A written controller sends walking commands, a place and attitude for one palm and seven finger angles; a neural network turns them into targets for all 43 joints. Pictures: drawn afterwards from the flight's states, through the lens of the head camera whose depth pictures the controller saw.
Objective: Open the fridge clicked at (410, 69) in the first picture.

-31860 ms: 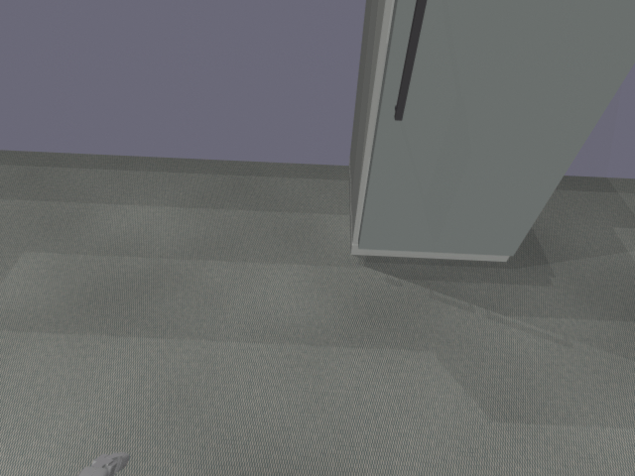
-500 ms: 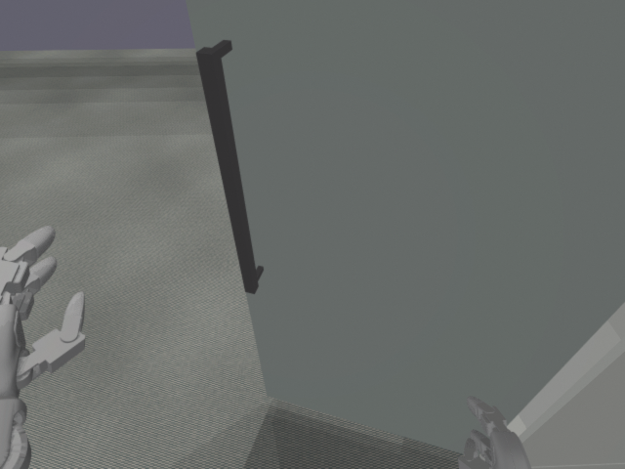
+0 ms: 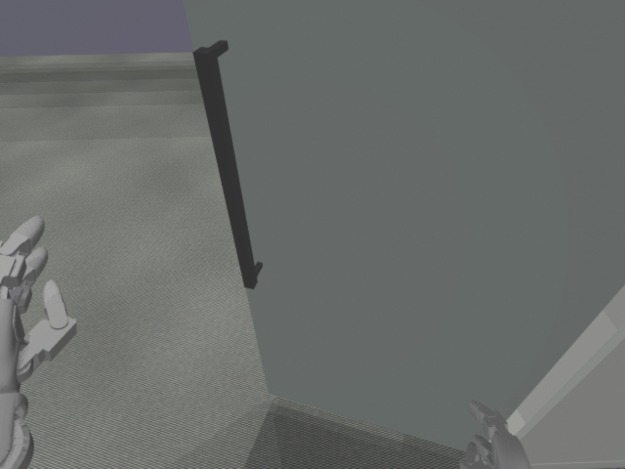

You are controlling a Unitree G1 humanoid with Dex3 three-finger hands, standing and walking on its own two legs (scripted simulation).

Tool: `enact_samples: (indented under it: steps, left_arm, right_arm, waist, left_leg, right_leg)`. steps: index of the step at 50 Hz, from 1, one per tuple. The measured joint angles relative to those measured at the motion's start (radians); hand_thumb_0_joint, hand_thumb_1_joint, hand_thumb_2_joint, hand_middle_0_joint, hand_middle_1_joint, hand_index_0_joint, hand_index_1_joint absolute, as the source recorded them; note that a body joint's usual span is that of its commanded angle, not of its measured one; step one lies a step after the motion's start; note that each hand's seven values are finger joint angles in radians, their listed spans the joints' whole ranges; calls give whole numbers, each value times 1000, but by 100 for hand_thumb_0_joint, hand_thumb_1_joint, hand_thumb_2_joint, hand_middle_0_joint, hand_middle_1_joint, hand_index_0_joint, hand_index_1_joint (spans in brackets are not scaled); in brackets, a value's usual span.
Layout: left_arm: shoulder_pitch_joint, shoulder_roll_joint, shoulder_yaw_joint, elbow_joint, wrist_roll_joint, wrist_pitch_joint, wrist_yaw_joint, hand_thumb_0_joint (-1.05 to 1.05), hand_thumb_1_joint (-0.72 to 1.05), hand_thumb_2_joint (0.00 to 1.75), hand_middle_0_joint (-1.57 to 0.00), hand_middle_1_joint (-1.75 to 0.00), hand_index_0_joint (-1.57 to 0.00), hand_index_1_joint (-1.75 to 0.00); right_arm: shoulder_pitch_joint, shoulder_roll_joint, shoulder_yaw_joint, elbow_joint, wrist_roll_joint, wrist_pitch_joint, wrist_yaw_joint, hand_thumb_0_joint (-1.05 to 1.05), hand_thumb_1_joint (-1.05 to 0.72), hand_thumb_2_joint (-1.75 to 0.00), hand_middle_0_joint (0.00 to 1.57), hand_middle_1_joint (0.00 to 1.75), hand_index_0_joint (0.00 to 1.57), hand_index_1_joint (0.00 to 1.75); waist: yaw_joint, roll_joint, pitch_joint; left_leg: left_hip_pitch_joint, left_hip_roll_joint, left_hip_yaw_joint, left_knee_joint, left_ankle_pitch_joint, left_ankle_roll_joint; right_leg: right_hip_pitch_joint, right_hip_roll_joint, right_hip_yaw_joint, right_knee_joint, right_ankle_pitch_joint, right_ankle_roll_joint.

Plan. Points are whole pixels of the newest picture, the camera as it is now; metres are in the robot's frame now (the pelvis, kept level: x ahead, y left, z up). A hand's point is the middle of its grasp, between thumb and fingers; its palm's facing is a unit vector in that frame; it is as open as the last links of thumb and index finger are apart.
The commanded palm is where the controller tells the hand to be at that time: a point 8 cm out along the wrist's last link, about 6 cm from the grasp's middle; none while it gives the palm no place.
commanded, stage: step back with the hand held close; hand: left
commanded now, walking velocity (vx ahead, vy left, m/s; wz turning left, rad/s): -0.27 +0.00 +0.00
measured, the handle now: (238, 189) +0.47 +0.18 +0.13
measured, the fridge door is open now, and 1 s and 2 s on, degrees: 72 72 72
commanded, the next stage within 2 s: stop stepping back and stand still in 1.16 s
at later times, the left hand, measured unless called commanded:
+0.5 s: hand (7, 380) +0.13 +0.30 +0.16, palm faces +0.45 -0.77 -0.46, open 7.4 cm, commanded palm +0.07 +0.33 +0.17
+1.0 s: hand out of the picture +0.01 +0.31 +0.17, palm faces +0.56 -0.70 -0.45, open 7.4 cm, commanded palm -0.05 +0.33 +0.17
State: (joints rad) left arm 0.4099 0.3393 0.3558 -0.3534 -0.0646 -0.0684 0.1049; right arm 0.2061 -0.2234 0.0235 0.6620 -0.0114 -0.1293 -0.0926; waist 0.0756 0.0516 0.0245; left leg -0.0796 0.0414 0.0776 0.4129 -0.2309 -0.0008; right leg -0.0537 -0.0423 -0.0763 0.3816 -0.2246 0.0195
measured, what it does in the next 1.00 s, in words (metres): walks backwards: right foot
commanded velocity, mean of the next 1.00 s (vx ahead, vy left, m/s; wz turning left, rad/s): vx -0.31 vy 0.00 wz -0.04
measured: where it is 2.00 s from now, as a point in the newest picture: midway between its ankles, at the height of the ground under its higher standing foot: outside the picture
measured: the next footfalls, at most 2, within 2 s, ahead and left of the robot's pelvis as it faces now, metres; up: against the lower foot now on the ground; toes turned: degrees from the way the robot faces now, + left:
right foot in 0.96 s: -0.15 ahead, -0.10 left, +0.00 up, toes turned +8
left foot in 1.18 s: -0.13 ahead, +0.14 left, +0.00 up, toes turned +6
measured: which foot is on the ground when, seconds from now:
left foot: down 0.00-1.00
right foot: down 0.00-0.80, up 0.82-0.94, down 0.96-1.00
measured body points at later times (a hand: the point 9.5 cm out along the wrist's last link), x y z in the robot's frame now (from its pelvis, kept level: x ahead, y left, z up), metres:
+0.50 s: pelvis -0.07 +0.03 -0.02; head -0.06 +0.04 +0.43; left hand +0.10 +0.34 +0.18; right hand +0.11 -0.21 -0.08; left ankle +0.00 +0.12 -0.74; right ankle +0.00 -0.13 -0.74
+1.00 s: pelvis -0.16 +0.02 -0.03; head -0.15 +0.04 +0.42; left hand -0.02 +0.35 +0.19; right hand +0.04 -0.19 -0.10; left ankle +0.00 +0.13 -0.74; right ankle -0.19 -0.11 -0.75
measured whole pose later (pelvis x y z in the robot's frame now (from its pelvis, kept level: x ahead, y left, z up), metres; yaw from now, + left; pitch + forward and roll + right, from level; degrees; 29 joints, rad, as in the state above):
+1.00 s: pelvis -0.16 +0.02 -0.03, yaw +6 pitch +1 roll -3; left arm 0.48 0.43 0.50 -0.51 -0.03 -0.31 0.13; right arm 0.21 -0.19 -0.01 0.60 0.00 -0.15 -0.06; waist 0.01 0.01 0.01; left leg -0.58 0.08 0.10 0.63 -0.12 0.05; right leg -0.24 0.07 0.00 0.64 -0.46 -0.02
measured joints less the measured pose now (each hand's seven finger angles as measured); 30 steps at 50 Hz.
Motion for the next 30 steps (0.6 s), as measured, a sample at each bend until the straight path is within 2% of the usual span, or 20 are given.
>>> enact_samples:
  steps: [5, 10, 15, 20, 24, 30]
  left_arm:
    - [7, 5, 16, -20, 13, -58, 4, 1, 89, 90, -20, -30, -20, -30]
    - [69, 29, 5, -59, 16, -72, -1, 1, 89, 90, -20, -30, -21, -30]
    - [127, 76, 30, -116, 14, -81, 3, 1, 89, 89, -21, -30, -21, -30]
    - [117, 97, 67, -141, 20, -109, 18, 1, 89, 89, -21, -30, -21, -31]
    - [85, 81, 82, -122, 37, -134, 28, 1, 89, 89, -21, -30, -21, -30]
    - [56, 45, 77, -105, 62, -161, 29, 1, 89, 90, -21, -30, -21, -30]
  right_arm:
    - [-28, -11, -1, -36, 1, 45, 9, 2, -90, -90, 20, 30, 20, 30]
    - [-43, -10, -15, -83, 7, 87, 6, 2, -90, -90, 20, 30, 20, 30]
    - [-32, -3, -23, -116, 13, 109, -2, 2, -91, -90, 20, 30, 20, 30]
    - [-11, 3, -19, -125, 17, 99, -6, 2, -91, -90, 20, 30, 20, 30]
    - [3, 5, -15, -126, 20, 73, -5, 2, -90, -90, 20, 30, 20, 30]
    - [28, 14, -11, -108, 18, 36, 3, 2, -90, -90, 20, 30, 20, 30]
  waist:
    - [-32, 5, -15]
    - [-59, -16, -2]
    - [-65, -46, 13]
    - [-58, -65, 19]
    - [-59, -63, 22]
    - [-66, -57, 29]
  left_leg:
    - [-94, 10, -3, 48, -5, 5]
    - [-149, -1, 15, 59, 9, 17]
    - [-183, -11, 28, 77, 20, 30]
    - [-220, -16, 27, 111, 28, 43]
    - [-260, -20, 14, 159, 27, 54]
    - [-327, -29, -25, 241, -14, 63]
  right_leg:
    - [-77, 7, -1, 10, 17, 3]
    - [-147, -5, 18, 39, 29, 13]
    - [-191, -17, 33, 68, 40, 23]
    - [-222, -24, 34, 97, 52, 30]
    - [-254, -22, 38, 141, 45, 30]
    - [-293, 9, 67, 203, 30, 27]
